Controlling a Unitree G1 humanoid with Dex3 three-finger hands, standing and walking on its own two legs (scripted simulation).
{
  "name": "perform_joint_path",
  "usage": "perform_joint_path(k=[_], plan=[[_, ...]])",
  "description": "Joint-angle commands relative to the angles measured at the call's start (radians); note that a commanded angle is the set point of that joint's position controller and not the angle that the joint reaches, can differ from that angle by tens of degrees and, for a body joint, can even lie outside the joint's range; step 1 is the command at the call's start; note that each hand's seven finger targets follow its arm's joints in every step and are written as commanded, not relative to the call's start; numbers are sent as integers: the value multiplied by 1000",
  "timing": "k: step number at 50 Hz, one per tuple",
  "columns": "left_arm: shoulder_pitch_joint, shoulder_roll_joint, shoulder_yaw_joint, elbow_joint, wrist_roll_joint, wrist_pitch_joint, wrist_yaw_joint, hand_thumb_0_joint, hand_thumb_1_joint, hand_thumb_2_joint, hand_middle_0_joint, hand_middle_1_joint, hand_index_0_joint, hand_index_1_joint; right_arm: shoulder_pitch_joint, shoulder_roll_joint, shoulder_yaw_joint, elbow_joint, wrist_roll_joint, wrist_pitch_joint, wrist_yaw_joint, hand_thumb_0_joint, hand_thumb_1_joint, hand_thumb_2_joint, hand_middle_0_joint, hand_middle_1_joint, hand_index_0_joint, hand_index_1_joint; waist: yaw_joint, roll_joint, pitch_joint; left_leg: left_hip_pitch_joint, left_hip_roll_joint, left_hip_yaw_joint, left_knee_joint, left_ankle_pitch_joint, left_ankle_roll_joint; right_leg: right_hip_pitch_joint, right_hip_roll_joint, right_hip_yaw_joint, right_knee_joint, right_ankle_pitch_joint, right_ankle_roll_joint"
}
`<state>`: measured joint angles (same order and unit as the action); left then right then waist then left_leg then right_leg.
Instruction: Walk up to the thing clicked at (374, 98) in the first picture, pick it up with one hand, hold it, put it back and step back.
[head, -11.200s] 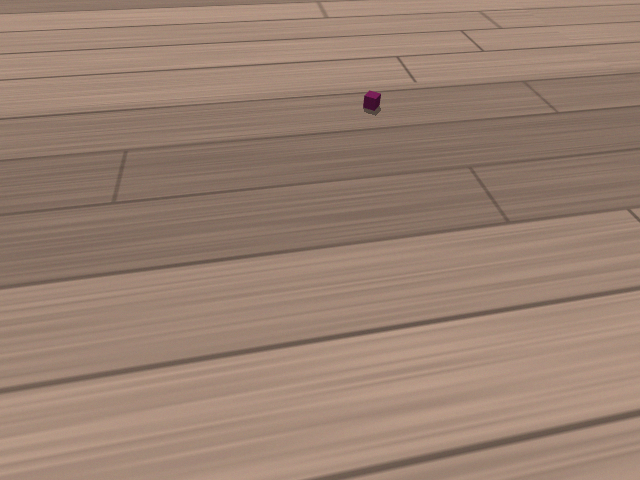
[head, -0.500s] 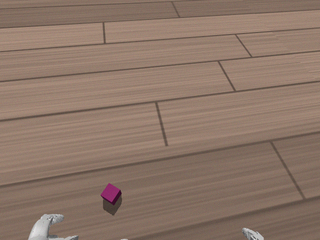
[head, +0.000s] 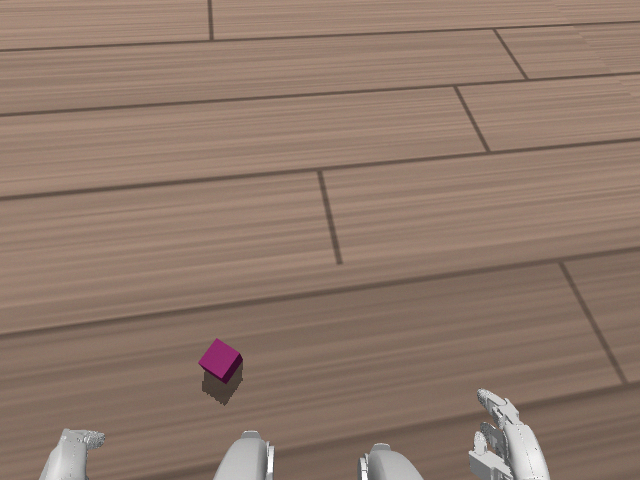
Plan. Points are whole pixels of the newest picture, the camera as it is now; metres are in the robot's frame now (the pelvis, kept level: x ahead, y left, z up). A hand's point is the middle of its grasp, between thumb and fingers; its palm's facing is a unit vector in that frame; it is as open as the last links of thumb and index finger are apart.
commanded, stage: rise first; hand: left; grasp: from above
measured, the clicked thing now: (221, 361) +0.42 +0.25 -0.65
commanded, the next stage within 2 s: none
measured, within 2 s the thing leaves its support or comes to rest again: neither
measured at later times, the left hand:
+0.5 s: hand (127, 456) +0.18 +0.31 -0.29, palm faces -0.24 -0.49 -0.84, open 14.1 cm
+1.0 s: hand (172, 399) +0.29 +0.30 -0.44, palm faces -0.07 -0.42 -0.91, open 13.3 cm
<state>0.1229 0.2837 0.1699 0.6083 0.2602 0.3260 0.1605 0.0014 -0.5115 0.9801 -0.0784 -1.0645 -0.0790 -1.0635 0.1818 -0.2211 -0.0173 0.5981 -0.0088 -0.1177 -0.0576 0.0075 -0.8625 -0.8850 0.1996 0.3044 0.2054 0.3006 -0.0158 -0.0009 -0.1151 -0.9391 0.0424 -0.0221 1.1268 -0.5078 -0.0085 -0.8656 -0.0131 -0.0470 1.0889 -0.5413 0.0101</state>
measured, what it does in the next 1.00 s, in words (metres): lowers itself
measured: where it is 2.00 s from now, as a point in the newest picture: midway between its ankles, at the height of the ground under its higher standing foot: outside the picture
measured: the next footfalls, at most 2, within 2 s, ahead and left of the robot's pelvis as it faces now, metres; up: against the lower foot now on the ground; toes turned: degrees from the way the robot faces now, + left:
none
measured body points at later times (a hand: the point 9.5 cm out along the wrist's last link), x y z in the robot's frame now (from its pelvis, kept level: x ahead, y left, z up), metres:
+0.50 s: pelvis -0.05 -0.01 -0.12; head +0.11 +0.02 +0.30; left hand +0.19 +0.33 -0.24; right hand +0.14 -0.26 -0.23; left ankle +0.01 +0.12 -0.66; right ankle -0.01 -0.13 -0.66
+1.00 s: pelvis -0.11 +0.00 -0.30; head +0.10 +0.01 +0.10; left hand +0.29 +0.31 -0.39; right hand -0.04 -0.26 -0.44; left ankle +0.01 +0.12 -0.66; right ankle -0.01 -0.13 -0.66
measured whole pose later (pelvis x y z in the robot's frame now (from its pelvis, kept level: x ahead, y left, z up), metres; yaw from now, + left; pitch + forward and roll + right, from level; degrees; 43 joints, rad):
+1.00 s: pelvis -0.11 +0.00 -0.30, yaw -6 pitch +34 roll -5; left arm -0.92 0.52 0.38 1.51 0.53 0.43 0.70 0.00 -0.40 0.98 -0.22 -0.85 -0.19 -0.88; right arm 0.06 -0.25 0.00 0.95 -0.14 -0.23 0.22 0.01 -0.88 -0.89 0.20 0.30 0.20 0.30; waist -0.13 0.02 -0.14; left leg -2.18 0.07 -0.09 2.17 -0.60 0.00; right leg -2.10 0.03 -0.05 2.15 -0.64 0.01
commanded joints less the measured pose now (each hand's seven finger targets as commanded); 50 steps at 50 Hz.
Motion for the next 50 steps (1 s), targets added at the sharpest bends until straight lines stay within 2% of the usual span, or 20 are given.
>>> perform_joint_path(k=[1,4,6,8,10,12,14,16,19,21,23,24,27,31,35,38,41,45,46,50], plan=[[25,171,54,-137,37,0,53,0,-535,960,-87,-1058,-93,-1051,30,-143,-58,-110,5,-39,-16,0,-891,-898,200,300,200,300,6,91,-287,202,-18,2,-95,378,5,64,27,0,-71,321,-36],[45,166,45,-145,50,9,69,0,-543,963,-88,-1054,-92,-1048,22,-143,-60,-112,7,-36,-16,0,-892,-898,200,300,200,300,11,95,-316,186,-18,-2,-66,401,4,41,29,-5,-35,333,-39],[21,173,45,-175,61,12,82,0,-552,965,-95,-1050,-100,-1043,11,-138,-58,-119,10,-36,-17,0,-914,-904,200,300,200,300,7,89,-307,151,-20,-1,-53,338,7,16,29,0,-29,294,-39],[52,166,44,-158,68,19,94,0,-543,955,-93,-1055,-100,-1046,14,-136,-58,-112,9,-35,-20,0,-904,-900,201,300,201,300,10,72,-343,129,-24,6,-21,359,10,24,28,-2,-10,328,-37],[-55,181,31,-164,83,13,109,0,-545,951,-96,-1045,-102,-1037,-3,-139,-57,-106,10,-39,-24,0,-914,-903,201,300,200,300,-13,72,-321,76,-23,5,7,297,14,-36,29,5,9,282,-37],[-124,189,28,-82,114,-1,131,0,-551,960,-91,-1048,-94,-1043,-18,-145,-52,-86,5,-42,-29,0,-907,-901,201,300,201,300,-17,69,-277,3,-23,0,36,226,10,-116,27,-1,56,217,-40],[-219,192,23,-16,160,-22,162,0,-561,982,-88,-1027,-83,-1031,-24,-149,-50,-66,0,-46,-29,0,-904,-899,201,300,201,300,-17,77,-293,-58,-21,-5,86,181,9,-204,28,1,119,178,-44],[-263,165,-3,84,206,-35,199,0,-564,998,-89,-1015,-81,-1023,-7,-158,-56,-26,-2,-49,-26,0,-905,-897,201,299,201,299,-12,61,-331,-106,-23,5,143,177,9,-256,28,4,170,182,-45],[-423,211,12,184,274,-47,275,0,-578,1036,-109,-980,-88,-1002,-41,-171,-44,1,-10,-64,-18,0,-924,-903,201,300,201,300,-10,53,-379,-218,-22,5,228,132,7,-364,31,8,252,144,-46],[-489,211,-8,252,325,-41,325,0,-537,1003,-142,-959,-121,-982,-52,-179,-43,30,-19,-69,-10,0,-929,-905,201,300,201,300,-8,65,-448,-269,-22,10,300,143,5,-431,34,9,312,160,-46],[-542,217,-2,332,351,-21,385,0,-537,1009,-156,-962,-134,-988,-44,-185,-36,61,-26,-75,5,0,-936,-907,201,300,201,300,-13,55,-518,-300,-20,0,350,153,1,-489,36,0,367,166,-46],[-590,243,9,354,362,-9,417,0,-514,997,-152,-969,-134,-990,-57,-190,-35,73,-35,-80,14,0,-921,-904,201,300,201,300,-3,80,-537,-326,-18,3,370,131,-1,-524,36,-3,382,148,-47],[-760,260,23,441,375,27,501,0,-513,1025,-120,-977,-98,-1003,-66,-198,-34,118,-62,-95,41,0,-890,-895,201,300,201,300,-23,109,-619,-353,-5,-5,456,140,-9,-606,35,-21,464,166,-44],[-863,334,104,574,370,64,585,0,-497,1032,-161,-928,-128,-965,-72,-190,-33,163,-97,-109,84,0,-888,-895,201,300,201,300,-8,105,-688,-464,-5,12,578,104,-5,-667,31,-17,535,131,-32],[-1035,395,146,599,346,96,633,0,-412,975,-234,-846,-198,-887,-85,-194,-46,187,-128,-111,138,0,-889,-896,201,300,201,300,-27,140,-733,-533,4,22,670,67,-4,-732,29,-8,595,83,-26],[-1115,413,158,664,311,104,635,0,-371,950,-265,-796,-227,-839,-88,-193,-51,235,-140,-112,187,0,-884,-895,201,300,201,300,-43,147,-700,-607,5,23,716,-16,-1,-819,38,-3,617,-46,-27],[-1212,452,172,691,301,112,627,0,-378,952,-253,-791,-215,-834,-86,-217,-53,261,-138,-120,226,0,-881,-893,201,300,201,300,-61,160,-674,-645,7,4,738,-105,-1,-909,42,-13,648,-149,-28],[-1323,493,181,757,294,104,595,0,-413,984,-196,-854,-167,-888,-29,-247,-56,299,-128,-135,263,0,-878,-892,201,300,201,300,-108,154,-660,-704,8,-15,786,-157,4,-967,47,-32,712,-164,-23],[-1319,484,182,798,289,105,585,0,-439,1005,-166,-878,-138,-910,-21,-253,-53,297,-120,-139,268,0,-879,-892,201,300,201,300,-111,142,-636,-714,9,-23,800,-166,5,-999,46,-39,730,-165,-22],[-1402,527,196,832,296,97,547,0,-477,1028,-130,-927,-104,-956,45,-273,-45,310,-105,-155,289,0,-882,-893,201,300,201,300,-124,181,-646,-723,8,-36,825,-170,5,-1045,47,-54,787,-135,-25]])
